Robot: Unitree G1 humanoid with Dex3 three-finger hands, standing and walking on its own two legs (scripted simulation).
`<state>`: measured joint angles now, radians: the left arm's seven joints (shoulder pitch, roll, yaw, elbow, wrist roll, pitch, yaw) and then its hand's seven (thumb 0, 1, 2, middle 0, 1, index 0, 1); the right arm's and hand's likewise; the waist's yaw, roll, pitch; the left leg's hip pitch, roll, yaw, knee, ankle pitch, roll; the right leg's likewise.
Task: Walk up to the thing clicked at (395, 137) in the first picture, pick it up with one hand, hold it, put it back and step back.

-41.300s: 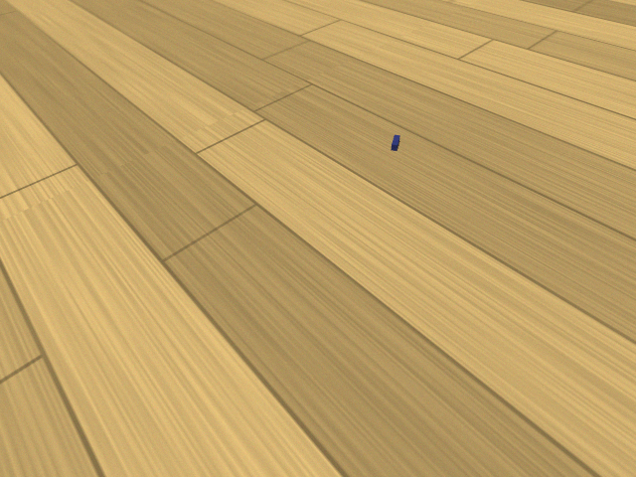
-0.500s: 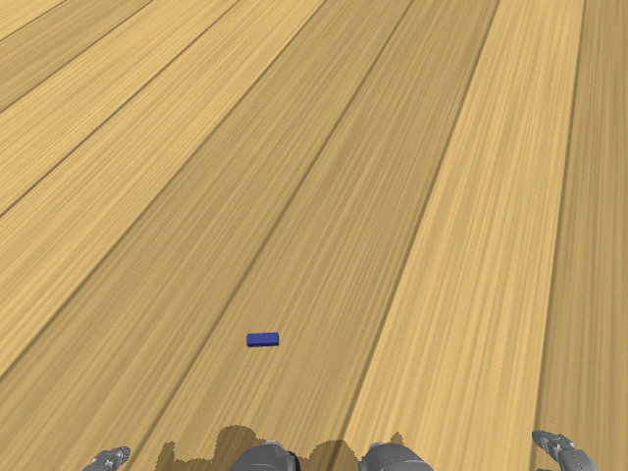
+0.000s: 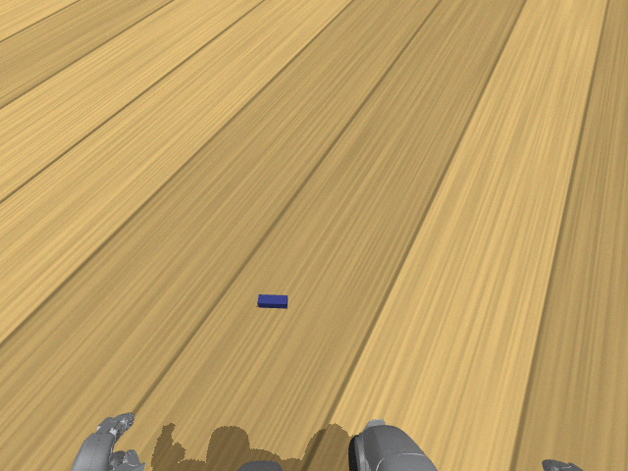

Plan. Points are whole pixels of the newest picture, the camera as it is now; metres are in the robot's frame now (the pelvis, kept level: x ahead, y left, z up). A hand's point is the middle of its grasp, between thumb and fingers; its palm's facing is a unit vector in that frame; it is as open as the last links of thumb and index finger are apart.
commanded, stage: step back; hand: left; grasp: from above
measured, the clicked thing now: (273, 301) +0.64 +0.15 -0.74
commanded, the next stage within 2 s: none
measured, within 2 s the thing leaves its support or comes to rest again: neither
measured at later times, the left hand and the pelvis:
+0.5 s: hand out of the picture -0.06 +0.22 -0.12, palm faces -0.05 -0.91 -0.41, open 7.4 cm; pelvis -0.15 -0.04 +0.01, yaw -4 degrees
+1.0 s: hand out of the picture -0.22 +0.22 -0.15, palm faces -0.01 -0.93 -0.37, open 7.4 cm; pelvis -0.32 -0.04 +0.01, yaw -1 degrees
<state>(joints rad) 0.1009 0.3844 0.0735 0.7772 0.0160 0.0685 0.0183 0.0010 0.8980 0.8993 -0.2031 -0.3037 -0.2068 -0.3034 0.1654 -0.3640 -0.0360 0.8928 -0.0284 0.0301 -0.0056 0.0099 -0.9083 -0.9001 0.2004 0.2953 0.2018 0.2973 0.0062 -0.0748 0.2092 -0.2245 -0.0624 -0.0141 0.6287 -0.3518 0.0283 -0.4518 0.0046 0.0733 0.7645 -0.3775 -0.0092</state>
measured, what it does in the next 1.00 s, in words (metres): walks backwards: right foot, then left foot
